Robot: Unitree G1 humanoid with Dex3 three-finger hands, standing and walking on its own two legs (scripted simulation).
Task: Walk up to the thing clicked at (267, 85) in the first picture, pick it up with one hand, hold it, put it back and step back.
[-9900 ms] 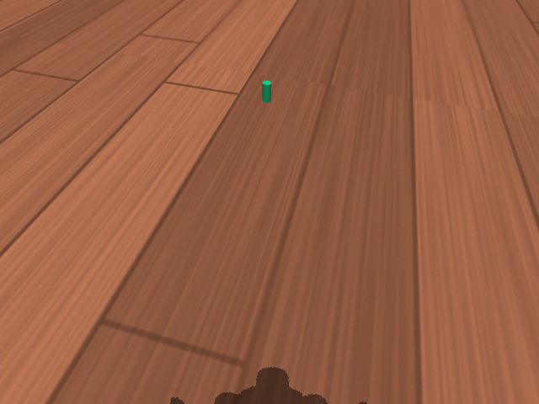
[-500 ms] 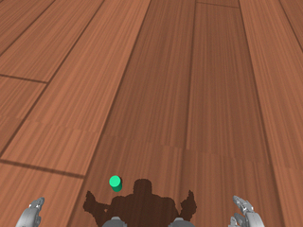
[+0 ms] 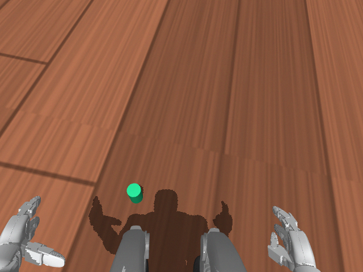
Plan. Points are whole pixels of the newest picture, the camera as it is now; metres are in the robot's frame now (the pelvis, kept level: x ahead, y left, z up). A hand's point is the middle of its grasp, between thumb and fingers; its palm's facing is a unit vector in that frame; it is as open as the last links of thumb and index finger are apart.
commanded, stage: go down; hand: left
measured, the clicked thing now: (135, 193) +0.41 +0.17 -0.58
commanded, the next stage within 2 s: approach in 1.90 s
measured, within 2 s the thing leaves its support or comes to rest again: neither
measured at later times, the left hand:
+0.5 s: hand (54, 201) +0.30 +0.34 -0.20, palm faces +0.08 -0.98 -0.16, open 17.1 cm
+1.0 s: hand (59, 191) +0.33 +0.35 -0.24, palm faces +0.05 -0.99 -0.11, open 17.4 cm
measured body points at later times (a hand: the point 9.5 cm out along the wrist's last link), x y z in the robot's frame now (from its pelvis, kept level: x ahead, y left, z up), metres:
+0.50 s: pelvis -0.04 +0.00 -0.15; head +0.14 +0.03 +0.26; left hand +0.29 +0.39 -0.19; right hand +0.11 -0.28 -0.26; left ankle +0.03 +0.12 -0.61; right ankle +0.03 -0.13 -0.61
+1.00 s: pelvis -0.06 +0.00 -0.22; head +0.14 +0.04 +0.18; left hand +0.33 +0.40 -0.23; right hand +0.08 -0.29 -0.33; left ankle +0.03 +0.12 -0.61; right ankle +0.03 -0.13 -0.61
